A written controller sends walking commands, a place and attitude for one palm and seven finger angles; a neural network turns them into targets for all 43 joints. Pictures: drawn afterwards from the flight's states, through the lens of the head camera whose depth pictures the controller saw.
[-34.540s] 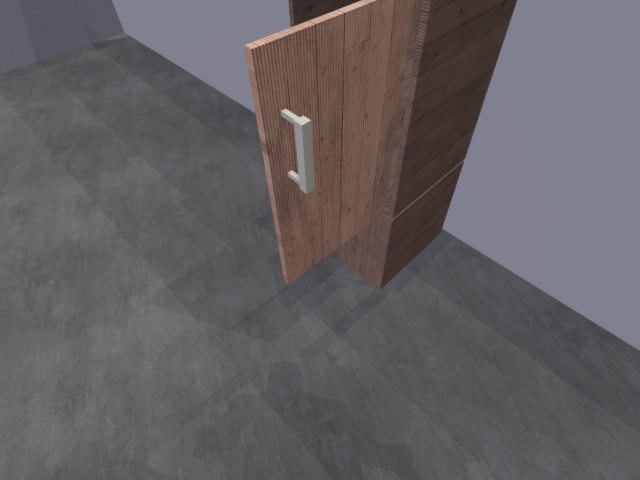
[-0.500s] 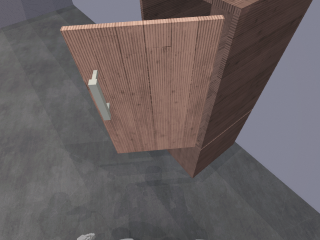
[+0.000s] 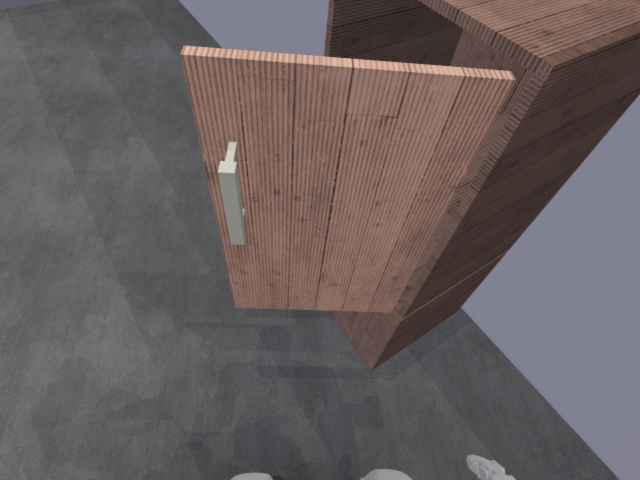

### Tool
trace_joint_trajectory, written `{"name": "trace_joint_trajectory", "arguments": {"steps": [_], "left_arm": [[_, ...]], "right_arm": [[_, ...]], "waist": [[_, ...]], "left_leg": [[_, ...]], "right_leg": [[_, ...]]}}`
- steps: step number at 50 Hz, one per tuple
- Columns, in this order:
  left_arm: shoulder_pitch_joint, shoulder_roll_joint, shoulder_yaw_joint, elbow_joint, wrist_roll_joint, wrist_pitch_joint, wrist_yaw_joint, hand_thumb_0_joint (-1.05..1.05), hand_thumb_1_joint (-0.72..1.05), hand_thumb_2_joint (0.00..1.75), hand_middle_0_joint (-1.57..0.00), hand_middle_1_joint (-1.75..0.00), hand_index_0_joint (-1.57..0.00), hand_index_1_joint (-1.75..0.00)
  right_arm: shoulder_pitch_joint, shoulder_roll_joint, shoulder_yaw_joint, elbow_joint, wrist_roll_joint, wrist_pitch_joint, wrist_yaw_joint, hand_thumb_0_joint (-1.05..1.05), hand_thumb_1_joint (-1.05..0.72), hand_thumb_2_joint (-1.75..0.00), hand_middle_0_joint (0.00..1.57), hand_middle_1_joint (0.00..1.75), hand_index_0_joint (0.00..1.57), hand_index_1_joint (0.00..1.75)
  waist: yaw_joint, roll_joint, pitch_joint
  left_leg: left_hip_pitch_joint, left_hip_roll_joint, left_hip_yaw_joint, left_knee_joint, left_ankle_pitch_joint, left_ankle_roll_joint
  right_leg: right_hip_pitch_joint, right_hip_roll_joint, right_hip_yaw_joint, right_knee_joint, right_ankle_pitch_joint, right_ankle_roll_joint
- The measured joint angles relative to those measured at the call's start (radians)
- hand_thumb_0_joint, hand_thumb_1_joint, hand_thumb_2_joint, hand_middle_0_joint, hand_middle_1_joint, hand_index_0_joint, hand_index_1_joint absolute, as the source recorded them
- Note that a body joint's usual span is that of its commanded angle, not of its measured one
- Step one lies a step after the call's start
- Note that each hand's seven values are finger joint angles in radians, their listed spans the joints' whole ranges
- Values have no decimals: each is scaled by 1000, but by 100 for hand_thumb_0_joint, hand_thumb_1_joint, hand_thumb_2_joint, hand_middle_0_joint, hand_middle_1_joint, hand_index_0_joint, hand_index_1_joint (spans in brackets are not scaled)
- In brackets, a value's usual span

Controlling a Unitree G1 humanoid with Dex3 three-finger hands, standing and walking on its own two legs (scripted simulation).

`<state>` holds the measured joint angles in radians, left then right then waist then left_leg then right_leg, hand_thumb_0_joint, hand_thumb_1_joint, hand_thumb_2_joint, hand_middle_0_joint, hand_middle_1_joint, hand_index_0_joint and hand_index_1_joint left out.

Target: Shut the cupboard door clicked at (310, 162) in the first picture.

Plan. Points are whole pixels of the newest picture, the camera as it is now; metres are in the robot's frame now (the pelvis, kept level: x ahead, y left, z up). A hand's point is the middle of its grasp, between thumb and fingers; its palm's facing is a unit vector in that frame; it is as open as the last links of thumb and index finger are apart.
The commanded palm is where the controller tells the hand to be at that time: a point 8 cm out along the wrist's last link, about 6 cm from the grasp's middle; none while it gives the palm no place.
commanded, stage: come to a stop and stand still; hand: left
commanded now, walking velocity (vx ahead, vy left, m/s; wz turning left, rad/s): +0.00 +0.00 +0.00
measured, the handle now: (235, 196) +0.45 +0.16 +0.06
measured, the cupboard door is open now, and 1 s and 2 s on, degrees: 57 57 57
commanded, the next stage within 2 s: look again from close up in 0.70 s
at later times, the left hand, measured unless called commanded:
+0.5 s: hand out of the picture -0.04 +0.11 -0.18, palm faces -0.01 -0.98 -0.18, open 7.3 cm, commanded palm none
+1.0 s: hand out of the picture -0.03 +0.13 -0.18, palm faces +0.00 -0.98 -0.20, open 7.4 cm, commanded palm none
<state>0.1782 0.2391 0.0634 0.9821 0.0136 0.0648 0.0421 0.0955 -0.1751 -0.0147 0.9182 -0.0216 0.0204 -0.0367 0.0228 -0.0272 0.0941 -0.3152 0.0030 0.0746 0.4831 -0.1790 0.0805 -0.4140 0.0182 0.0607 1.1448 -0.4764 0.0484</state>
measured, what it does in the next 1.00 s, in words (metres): steps on the spot: right foot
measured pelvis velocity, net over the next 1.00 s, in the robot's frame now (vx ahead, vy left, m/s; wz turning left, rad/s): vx -0.04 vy -0.04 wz -0.01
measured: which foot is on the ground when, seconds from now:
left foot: down 0.00-1.00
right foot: up 0.00-0.22, down 0.24-1.00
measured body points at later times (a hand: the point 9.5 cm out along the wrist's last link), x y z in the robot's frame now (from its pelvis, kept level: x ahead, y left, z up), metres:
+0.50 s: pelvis -0.05 -0.05 +0.00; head -0.04 -0.05 +0.45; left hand -0.04 +0.16 -0.16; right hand -0.11 -0.28 -0.16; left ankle +0.00 +0.08 -0.74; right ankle -0.09 -0.17 -0.74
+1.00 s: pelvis -0.04 -0.04 -0.01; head -0.03 -0.04 +0.44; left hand -0.03 +0.18 -0.16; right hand -0.02 -0.27 -0.17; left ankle +0.00 +0.08 -0.74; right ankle -0.09 -0.17 -0.74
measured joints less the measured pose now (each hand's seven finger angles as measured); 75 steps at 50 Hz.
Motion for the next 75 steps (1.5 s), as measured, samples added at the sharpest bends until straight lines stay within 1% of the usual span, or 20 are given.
{"name": "trace_joint_trajectory", "arguments": {"steps": [3,6,8,10,12,14,16,19,21,28,40,42,45,50,56,64,71,72,73,75], "left_arm": [[8,2,-1,-2,3,5,-6,0,91,90,-20,-30,-19,-30],[14,-5,-10,4,5,8,-12,0,91,90,-20,-30,-19,-30],[20,-13,-18,10,4,5,-15,0,91,90,-20,-30,-19,-30],[30,-21,-24,16,3,-4,-17,0,91,90,-20,-30,-19,-30],[52,-23,-29,21,5,-20,-16,0,91,90,-20,-30,-19,-30],[68,-48,-37,46,8,-24,-15,0,91,90,-20,-30,-19,-30],[93,-70,-48,68,7,-27,-15,0,91,90,-20,-30,-19,-30],[121,-94,-60,99,0,-39,-16,0,91,90,-20,-30,-20,-30],[114,-100,-63,117,-5,-43,-14,0,91,90,-20,-30,-20,-30],[96,-100,-60,141,-11,-47,-11,1,92,90,-20,-30,-20,-30],[110,-116,-57,150,-8,-54,-10,0,91,90,-20,-30,-19,-30],[118,-126,-66,142,-1,-75,3,0,91,90,-20,-30,-20,-30],[135,-131,-75,119,5,-89,5,1,91,90,-20,-30,-20,-30],[137,-108,-71,91,5,-87,6,1,91,90,-20,-30,-20,-30],[121,-62,-66,62,4,-81,4,0,91,90,-20,-30,-20,-30],[97,-17,-66,52,3,-77,-5,0,91,90,-20,-30,-19,-30],[81,-5,-69,55,6,-79,-2,0,91,90,-20,-30,-20,-30],[121,-14,-3,-109,-9,-19,-10,1,91,90,-20,-30,-20,-30],[173,-10,20,-301,-40,-19,6,1,90,90,-21,-30,-20,-31],[269,0,25,-636,-102,-72,42,2,91,90,-21,-31,-20,-31]], "right_arm": [[23,5,-1,16,1,-1,3,1,-91,-90,20,30,20,30],[52,7,-5,39,-1,1,10,1,-90,-90,20,30,20,30],[73,5,-9,59,-1,4,17,1,-90,-90,20,30,20,30],[98,4,-15,81,0,8,22,1,-90,-90,20,30,20,30],[124,7,-21,101,5,15,26,1,-90,-90,20,30,20,30],[144,-6,-30,124,7,29,29,1,-91,-90,20,30,20,30],[174,-16,-31,143,4,33,31,1,-91,-90,20,30,20,30],[220,-26,-24,170,6,15,28,1,-91,-90,20,30,20,30],[235,-15,-18,198,6,6,21,1,-91,-90,20,30,20,30],[262,23,1,249,6,-1,11,1,-91,-90,20,30,20,30],[221,54,2,232,6,-13,5,1,-91,-90,20,30,20,30],[207,42,3,207,8,-15,13,1,-91,-90,20,30,20,30],[193,23,1,157,-1,-24,16,1,-92,-90,20,30,20,30],[185,-1,2,119,0,-34,17,2,-94,-90,20,30,20,30],[154,-10,12,105,2,-38,23,2,-93,-90,20,30,20,30],[108,-21,19,111,4,-40,29,1,-91,-90,20,30,20,30],[83,-49,16,120,7,-37,29,1,-91,-90,20,30,20,30],[92,-51,15,85,14,-59,17,1,-91,-90,20,30,20,30],[115,-52,18,41,32,-108,-8,1,-91,-90,20,30,20,30],[163,-49,7,-37,52,-207,-28,1,-91,-90,20,30,20,30]], "waist": [[-8,6,-14],[-20,18,-25],[-27,26,-34],[-33,28,-45],[-32,6,-62],[-43,29,-66],[-46,43,-78],[-53,60,-93],[-62,45,-84],[-52,15,-55],[-41,6,-56],[-37,31,-58],[-47,56,-60],[-39,60,-72],[-26,45,-76],[-17,27,-71],[-15,26,-64],[-17,25,-45],[-11,16,-36],[-12,-3,-60]], "left_leg": [[-2,7,-2,-25,25,-6],[-6,13,-6,-42,48,-14],[-11,16,-6,-53,64,-21],[-17,14,-5,-58,77,-33],[-36,-3,12,-47,77,-50],[-42,-4,-6,-18,7,-77],[-31,-5,-28,13,-41,-90],[33,14,-62,-19,18,-94],[47,12,-70,-35,16,-95],[63,26,-78,-65,39,-109],[60,28,-82,-59,32,-108],[26,41,-87,-5,8,-106],[-9,36,-89,64,-33,-95],[-7,8,-76,97,-64,-76],[10,-9,-60,83,-66,-64],[29,-16,-48,46,-53,-61],[33,-8,-47,37,-50,-63],[23,-2,-50,62,-58,-65],[6,-2,-49,87,-68,-67],[-23,-15,-45,118,-80,-72]], "right_leg": [[43,-19,0,-102,9,1],[109,-35,-20,-264,-3,-10],[156,-38,-36,-380,9,-22],[216,-38,-54,-527,70,-36],[266,-51,-42,-672,112,-58],[264,-45,-44,-670,143,-49],[271,-39,-41,-681,156,-47],[272,-15,-36,-680,161,-46],[276,-15,-41,-674,157,-49],[292,0,-47,-705,184,-63],[299,2,-50,-718,186,-62],[290,15,-53,-718,188,-59],[267,12,-55,-669,159,-52],[259,-18,-47,-611,114,-35],[262,-38,-34,-603,102,-24],[273,-46,-23,-628,111,-20],[283,-39,-21,-653,124,-19],[268,-34,-31,-621,123,-24],[224,-38,-48,-544,115,-31],[133,-56,-72,-393,109,-49]]}}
